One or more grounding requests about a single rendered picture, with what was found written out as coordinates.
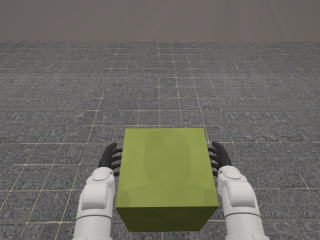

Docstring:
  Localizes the robot left hand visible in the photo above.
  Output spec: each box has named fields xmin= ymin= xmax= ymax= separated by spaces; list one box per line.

xmin=98 ymin=142 xmax=123 ymax=177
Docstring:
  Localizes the robot right forearm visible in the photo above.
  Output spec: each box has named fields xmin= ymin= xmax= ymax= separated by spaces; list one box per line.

xmin=217 ymin=165 xmax=270 ymax=240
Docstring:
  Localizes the robot left forearm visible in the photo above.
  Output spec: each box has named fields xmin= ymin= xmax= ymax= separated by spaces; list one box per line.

xmin=71 ymin=167 xmax=115 ymax=240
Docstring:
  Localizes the robot right hand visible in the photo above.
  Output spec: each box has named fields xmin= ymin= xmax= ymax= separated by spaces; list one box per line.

xmin=207 ymin=141 xmax=232 ymax=177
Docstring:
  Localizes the carton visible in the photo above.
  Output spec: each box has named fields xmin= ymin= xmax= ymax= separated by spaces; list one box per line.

xmin=115 ymin=128 xmax=219 ymax=232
